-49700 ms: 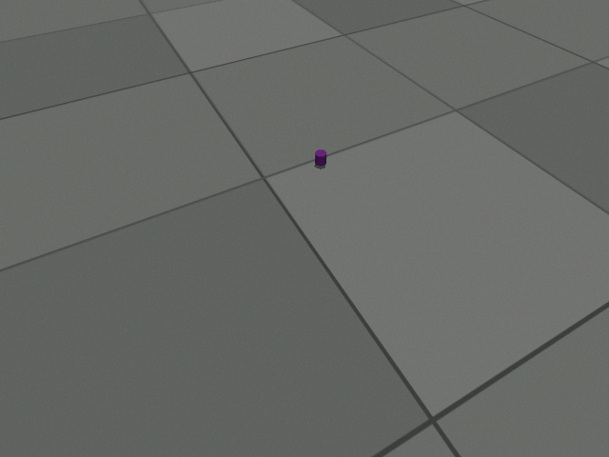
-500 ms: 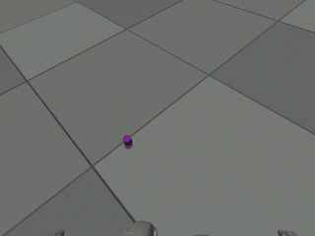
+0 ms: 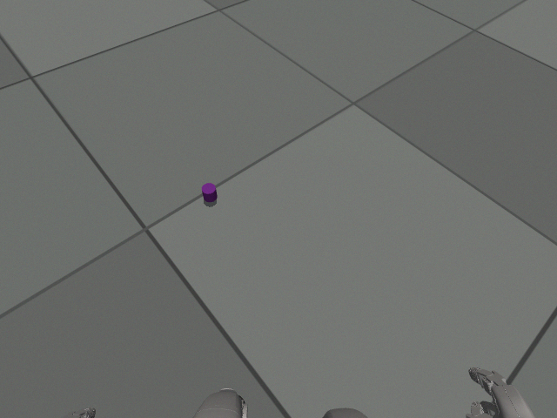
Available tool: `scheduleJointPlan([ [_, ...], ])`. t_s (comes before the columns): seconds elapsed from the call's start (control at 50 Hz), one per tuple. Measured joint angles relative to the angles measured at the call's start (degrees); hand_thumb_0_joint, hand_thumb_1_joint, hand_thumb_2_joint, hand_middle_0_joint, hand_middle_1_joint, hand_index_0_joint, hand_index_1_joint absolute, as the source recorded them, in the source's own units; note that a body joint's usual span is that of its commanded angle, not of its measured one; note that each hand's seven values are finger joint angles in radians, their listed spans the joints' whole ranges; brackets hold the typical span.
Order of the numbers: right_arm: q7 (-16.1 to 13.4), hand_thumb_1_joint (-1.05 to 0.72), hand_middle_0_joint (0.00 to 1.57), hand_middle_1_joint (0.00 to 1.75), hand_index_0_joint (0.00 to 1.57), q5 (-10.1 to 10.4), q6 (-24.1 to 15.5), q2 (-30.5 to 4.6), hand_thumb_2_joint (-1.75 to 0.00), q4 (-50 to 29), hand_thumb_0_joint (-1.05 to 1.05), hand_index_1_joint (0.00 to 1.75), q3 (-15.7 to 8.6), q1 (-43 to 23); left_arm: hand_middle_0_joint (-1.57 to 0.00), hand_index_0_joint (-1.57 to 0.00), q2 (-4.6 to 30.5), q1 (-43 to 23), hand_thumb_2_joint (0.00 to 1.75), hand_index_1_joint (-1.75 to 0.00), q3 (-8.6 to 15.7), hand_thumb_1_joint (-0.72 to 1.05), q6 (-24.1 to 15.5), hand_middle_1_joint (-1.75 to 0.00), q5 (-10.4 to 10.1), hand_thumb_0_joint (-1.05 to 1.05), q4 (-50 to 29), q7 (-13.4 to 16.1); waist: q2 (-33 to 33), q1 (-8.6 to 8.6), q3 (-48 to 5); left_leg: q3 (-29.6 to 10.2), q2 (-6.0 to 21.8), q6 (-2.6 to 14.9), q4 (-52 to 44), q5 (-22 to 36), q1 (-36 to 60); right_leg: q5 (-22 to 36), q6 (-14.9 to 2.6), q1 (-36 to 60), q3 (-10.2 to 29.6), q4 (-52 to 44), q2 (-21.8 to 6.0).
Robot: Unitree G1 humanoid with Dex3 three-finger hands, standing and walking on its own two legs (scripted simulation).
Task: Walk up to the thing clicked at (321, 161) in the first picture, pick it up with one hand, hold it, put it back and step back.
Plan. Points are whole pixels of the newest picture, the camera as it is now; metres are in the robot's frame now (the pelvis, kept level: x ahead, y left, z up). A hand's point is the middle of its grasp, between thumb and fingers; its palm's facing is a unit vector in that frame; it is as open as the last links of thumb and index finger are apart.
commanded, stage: step back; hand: left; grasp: from above
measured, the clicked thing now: (209, 192) +0.99 +0.32 -0.73
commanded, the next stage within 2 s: stand in 1.20 s
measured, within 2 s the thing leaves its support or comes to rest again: neither
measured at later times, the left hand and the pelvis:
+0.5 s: hand out of the picture -0.03 +0.28 -0.14, palm faces +0.06 -0.91 -0.40, open 7.4 cm; pelvis -0.08 -0.01 +0.01, yaw +4 degrees
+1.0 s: hand out of the picture +0.04 +0.26 -0.15, palm faces +0.12 -0.92 -0.37, open 7.4 cm; pelvis -0.03 -0.01 +0.00, yaw +6 degrees
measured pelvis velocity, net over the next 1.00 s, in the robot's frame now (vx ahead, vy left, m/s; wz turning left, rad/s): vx -0.03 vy -0.01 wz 0.10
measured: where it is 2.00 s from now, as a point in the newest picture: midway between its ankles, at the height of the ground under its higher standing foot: outside the picture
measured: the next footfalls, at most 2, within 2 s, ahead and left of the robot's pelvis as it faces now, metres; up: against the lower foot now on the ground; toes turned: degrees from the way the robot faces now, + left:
right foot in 0.04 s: -0.02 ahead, -0.15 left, +0.00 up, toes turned +2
left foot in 0.36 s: -0.06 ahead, +0.12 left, +0.00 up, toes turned +1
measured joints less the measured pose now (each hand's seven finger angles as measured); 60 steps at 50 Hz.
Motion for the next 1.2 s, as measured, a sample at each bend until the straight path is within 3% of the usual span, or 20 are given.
scheduleJointPlan([
  [0.04, 0.4, -0.9, 0.2, 0.3, 0.2, 0.0, 0.5, -0.7, -0.9, -0.7, 0.0, 0.3, -0.1, -1.9, -0.2, -0.2, 0.1, 1.0, 0.9, -0.3, -0.3, 0.9, -1.0, -0.3, 0.1, 0.0, 1.6, -0.1, 0.7, 0.32, 0.0, 0.8, 0.9, -0.61, 2.6, 0.0, -2.3, 3.2, -0.51, 4.5, -1.9, -11.8, -1.5],
  [0.08, 0.6, -0.9, 0.2, 0.3, 0.2, 0.2, 1.1, -2.1, -0.9, -0.2, 0.0, 0.3, -0.6, -3.2, -0.2, -0.2, -1.7, 0.8, 0.9, -0.3, -0.5, 0.9, -1.6, -0.3, 0.7, 0.0, 4.2, -0.2, 5.3, -0.56, 1.0, -2.0, 3.0, -0.16, 5.6, -0.7, -3.9, 6.1, -0.67, 6.2, -4.2, -14.9, 1.0],
  [0.1, 0.5, -0.9, 0.2, 0.3, 0.2, 0.3, 1.6, -2.3, -0.9, 0.3, 0.0, 0.3, -0.9, -2.8, -0.2, -0.2, -2.3, 1.5, 0.9, -0.3, -0.6, 0.9, -1.8, -0.3, 1.0, 0.0, 4.7, -0.4, 6.4, -0.85, 0.4, -4.0, 2.2, 0.15, 7.2, -4.9, -4.7, 6.4, -0.83, 5.8, -4.8, -14.4, 1.4],
  [0.14, 0.5, -0.9, 0.2, 0.3, 0.2, 0.4, 2.3, -1.4, -0.9, 1.7, 0.0, 0.3, -1.0, -1.0, -0.21, -0.21, -2.4, 3.5, 0.9, -0.3, -0.9, 0.9, -1.9, -0.3, 1.5, 0.0, 5.2, -0.8, 4.9, 0.67, -2.2, -6.1, -1.9, -0.48, 13.4, -13.0, -6.2, 6.4, -1.74, 3.9, -3.4, -12.9, -0.1],
  [0.18, 1.0, -0.9, 0.2, 0.3, 0.2, 0.9, 2.5, -1.2, -0.9, 3.0, 0.0, 0.3, -0.9, 0.9, -0.21, -0.21, -2.4, 4.6, 0.9, -0.3, -0.8, 0.9, -1.8, -0.3, 1.6, 0.0, 5.9, -0.6, 3.5, 1.39, -3.9, -7.3, -4.9, -0.76, 20.2, -13.8, -6.4, 7.3, -2.14, 3.2, -2.3, -13.6, -1.8],
  [0.24, 1.2, -0.9, 0.2, 0.3, 0.2, 1.1, 1.9, -1.9, -0.9, 4.6, 0.0, 0.3, -1.1, 4.3, -0.21, -0.21, -2.7, 4.4, 0.9, -0.3, -0.4, 0.9, -2.2, -0.3, 1.7, 0.0, 6.2, -0.5, 4.1, 0.39, -5.5, -8.5, -6.3, -1.59, 24.1, -12.5, -4.8, 9.0, -1.94, 2.4, -3.6, -15.2, -3.1],
  [0.34, 2.0, -0.9, 0.2, 0.3, 0.2, 0.4, 0.8, -2.1, -0.9, 8.3, 0.0, 0.3, -1.3, 8.8, -0.21, -0.21, -1.3, 2.3, 0.9, -0.3, 0.2, 0.9, -3.5, -0.3, 2.1, 0.0, 4.7, -1.0, 4.5, -0.6, -6.5, -4.7, -3.3, -2.22, 8.4, -16.5, 4.6, 8.9, -1.46, 0.3, -6.8, -13.9, -4.3],
  [0.4, 2.0, -0.9, 0.2, 0.3, 0.2, -0.3, -0.5, 0.4, -0.9, 10.4, 0.0, 0.3, -1.5, 9.2, -0.21, -0.21, 0.8, 1.1, 0.9, -0.3, 0.6, 0.9, -3.0, -0.3, 1.7, 0.0, 4.5, -0.9, -0.2, -0.09, -4.6, -1.6, -5.8, -0.65, -0.7, -8.1, 9.7, 5.8, -2.0, -0.9, -4.5, -9.1, -7.1],
  [0.48, 2.4, -0.9, 0.2, 0.3, 0.2, -0.4, -2.2, 1.6, -0.9, 9.9, 0.01, 0.3, -1.2, 11.2, -0.2, -0.2, 1.0, 2.0, 0.9, -0.3, 0.2, 0.9, -2.1, -0.3, 1.0, 0.0, 6.8, -1.2, 0.2, -2.38, -6.7, -2.4, -4.5, 1.42, -2.8, -7.7, 10.8, 0.9, -2.77, -5.1, -5.0, 1.0, -3.6],
  [0.62, 2.1, -0.9, 0.2, 0.3, 0.2, -0.3, -3.1, 0.8, -0.9, 9.0, 0.0, 0.3, -1.2, 11.1, -0.2, -0.2, 1.0, 1.1, 0.9, -0.3, 0.4, 0.9, -3.5, -0.3, 0.5, 0.0, 7.0, -2.5, 0.1, -3.11, -5.6, -2.6, -2.9, -0.61, -4.4, -7.4, 12.3, 5.5, -2.78, -4.9, -6.4, -8.7, -3.8],
  [0.68, 1.6, -0.9, 0.2, 0.3, 0.2, 0.3, -2.1, -0.7, -0.9, 8.7, 0.0, 0.3, -1.2, 10.3, -0.2, -0.2, 0.0, 0.5, 0.9, -0.3, 0.4, 0.9, -4.7, -0.3, 0.6, 0.0, 7.5, -1.9, 2.3, -2.81, -5.1, -3.2, -1.2, -1.32, 1.9, -11.5, 10.4, 14.5, -2.45, -1.4, -7.4, -16.4, -2.2],
  [0.72, 0.9, -0.9, 0.2, 0.3, 0.2, 0.7, -1.2, -1.1, -0.9, 9.0, 0.0, 0.3, -1.1, 9.5, -0.2, -0.2, -1.3, 0.1, 0.9, -0.3, 0.1, 0.9, -5.4, -0.3, 1.1, 0.0, 7.6, -1.4, 4.0, -2.67, -5.0, -6.0, -1.7, -0.26, 9.4, -15.8, 7.5, 13.8, -2.58, -1.3, -8.8, -15.1, -1.1],
  [0.78, 0.6, -0.9, 0.2, 0.3, 0.2, 0.8, -1.1, -0.7, -0.9, 9.3, 0.0, 0.3, -0.8, 8.6, -0.21, -0.21, -2.6, -0.4, 0.9, -0.3, -0.5, 0.9, -5.4, -0.3, 1.1, 0.0, 7.5, -1.4, 3.7, -1.45, -5.3, -5.2, -3.8, 0.02, 16.8, -19.8, 3.6, 12.3, -3.2, -0.6, -8.7, -15.0, -1.9],
  [0.86, 0.8, -0.9, 0.2, 0.3, 0.2, 0.9, -1.4, -1.0, -0.9, 9.5, 0.0, 0.3, -0.6, 7.2, -0.21, -0.21, -3.8, -1.1, 0.9, -0.3, -1.4, 0.9, -6.0, -0.3, 0.8, 0.0, 7.5, -1.2, 4.5, -0.69, -5.1, -5.2, -3.5, -0.04, 16.5, -17.2, 1.0, 12.3, -2.68, 0.8, -9.4, -16.6, -2.4],
  [0.92, 0.8, -0.9, 0.2, 0.3, 0.2, 0.8, -1.5, -0.7, -0.9, 9.9, 0.0, 0.3, -0.5, 6.0, -0.21, -0.21, -3.6, -1.8, 0.9, -0.3, -1.7, 0.9, -6.0, -0.3, 0.4, 0.0, 7.7, -0.9, 4.2, -0.5, -4.6, -4.1, -2.1, -0.4, 9.9, -15.1, 2.1, 11.2, -2.16, 1.0, -9.6, -15.8, -2.9],
  [0.98, 0.6, -0.9, 0.2, 0.3, 0.2, 0.7, -1.9, 0.2, -0.9, 10.9, 0.0, 0.3, -0.5, 4.7, -0.21, -0.21, -2.6, -2.9, 0.9, -0.3, -1.9, 0.9, -5.1, -0.3, -0.2, 0.0, 8.1, -0.6, 2.6, -0.83, -3.8, -2.4, -2.4, -0.92, 1.8, -5.3, 4.8, 9.0, -1.16, 0.5, -9.4, -12.7, -4.5],
  [1.02, 0.5, -0.9, 0.2, 0.3, 0.2, 0.5, -1.8, 1.1, -0.9, 11.4, 0.0, 0.3, -0.3, 3.6, -0.21, -0.21, -2.0, -3.6, 0.9, -0.3, -1.9, 0.9, -4.3, -0.3, -0.8, 0.0, 8.4, -0.2, 0.9, -0.5, -3.5, -1.3, -3.3, -0.74, 1.7, -5.7, 5.3, 8.6, -1.11, 0.0, -8.1, -11.5, -5.4],
  [1.08, 0.8, -0.9, 0.2, 0.3, 0.2, 0.7, -1.5, 1.8, -0.9, 12.0, 0.0, 0.3, 0.3, 2.1, -0.21, -0.21, -1.3, -4.4, 0.9, -0.3, -2.1, 0.9, -3.8, -0.3, -1.2, 0.0, 9.1, 0.1, 0.9, -0.67, -3.9, -1.3, -2.7, -0.38, 2.6, -7.1, 4.8, 8.6, -2.0, 1.1, -7.0, -13.5, -3.9],
  [1.12, 0.8, -0.9, 0.2, 0.3, 0.2, 0.9, -1.2, 2.2, -0.9, 12.5, 0.0, 0.3, 0.7, 0.5, -0.21, -0.21, -1.0, -4.8, 0.9, -0.3, -2.1, 0.9, -4.1, -0.3, -1.0, 0.0, 9.7, 0.1, 1.2, -0.62, -3.9, -1.4, -2.0, -0.49, 2.7, -7.4, 4.9, 9.4, -0.76, 1.9, -7.0, -15.1, -3.2],
  [1.2, 0.7, -0.9, 0.2, 0.3, 0.2, 1.2, -1.4, 2.6, -0.9, 13.0, 0.0, 0.3, 1.0, -2.0, -0.21, -0.2, -0.6, -5.3, 0.9, -0.3, -2.3, 0.9, -4.3, -0.3, -1.0, 0.0, 10.8, 0.1, 1.2, -0.7, -4.2, -1.1, -1.9, -0.52, 1.1, -6.7, 5.8, 10.3, -0.22, 2.7, -6.7, -16.8, -3.2],
])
